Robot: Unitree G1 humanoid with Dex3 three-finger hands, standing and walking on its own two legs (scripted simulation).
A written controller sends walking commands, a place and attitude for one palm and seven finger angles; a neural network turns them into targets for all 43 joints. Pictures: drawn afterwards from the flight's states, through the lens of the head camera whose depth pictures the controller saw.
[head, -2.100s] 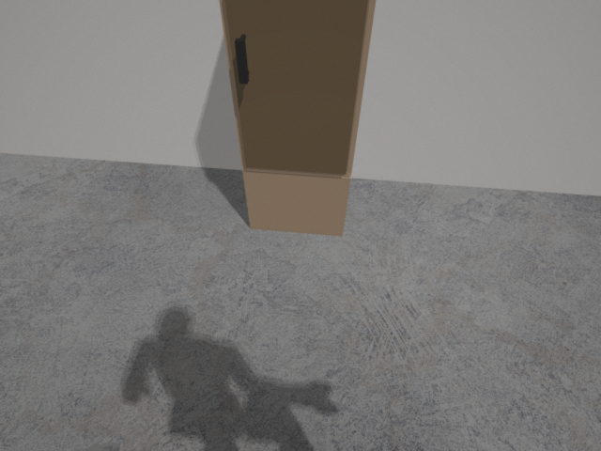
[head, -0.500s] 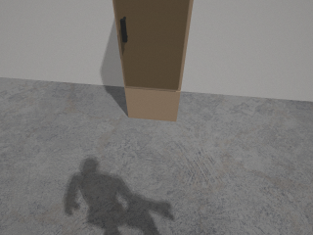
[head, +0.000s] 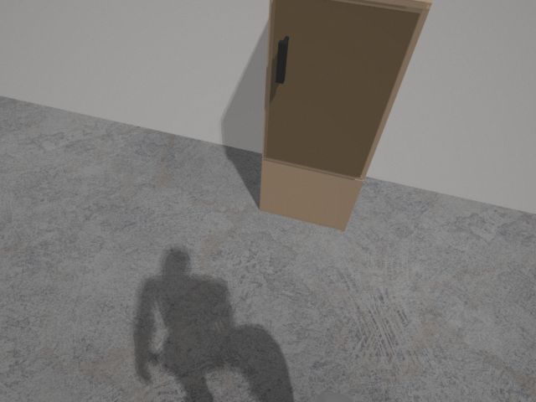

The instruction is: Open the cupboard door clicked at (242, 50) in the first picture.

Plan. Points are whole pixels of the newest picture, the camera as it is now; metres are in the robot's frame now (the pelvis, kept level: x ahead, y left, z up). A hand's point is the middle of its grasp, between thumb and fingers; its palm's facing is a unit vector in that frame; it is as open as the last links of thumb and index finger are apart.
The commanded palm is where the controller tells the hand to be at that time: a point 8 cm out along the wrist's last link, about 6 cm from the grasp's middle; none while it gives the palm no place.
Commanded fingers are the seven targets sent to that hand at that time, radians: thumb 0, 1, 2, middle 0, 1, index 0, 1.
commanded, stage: walk to a spot facing it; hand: left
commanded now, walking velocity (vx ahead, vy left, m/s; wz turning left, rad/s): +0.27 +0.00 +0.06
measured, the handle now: (283, 59) +1.03 -0.01 +0.03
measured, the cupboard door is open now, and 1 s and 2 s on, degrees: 0 0 0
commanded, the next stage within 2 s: turn to face it in 0.06 s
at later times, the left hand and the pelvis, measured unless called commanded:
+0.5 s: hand (191, 383) +0.19 +0.14 -0.18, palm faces +0.02 -0.98 -0.20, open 7.2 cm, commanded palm none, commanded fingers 0.00 0.90 0.90 -0.20 -0.30 -0.20 -0.30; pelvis +0.16 -0.04 -0.01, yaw -3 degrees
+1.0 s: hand (205, 325) +0.29 +0.13 -0.18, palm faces -0.14 -0.96 -0.23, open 7.4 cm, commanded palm none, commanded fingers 0.00 0.90 0.90 -0.20 -0.30 -0.20 -0.30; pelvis +0.22 -0.05 -0.01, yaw -11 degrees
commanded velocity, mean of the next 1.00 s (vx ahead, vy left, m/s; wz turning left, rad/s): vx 0.10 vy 0.00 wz -0.21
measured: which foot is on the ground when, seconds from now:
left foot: down 0.00-0.22, up 0.24-0.54, down 0.56-0.90, up 0.92-1.00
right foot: up 0.00-0.20, down 0.22-0.58, up 0.60-0.88, down 0.90-1.00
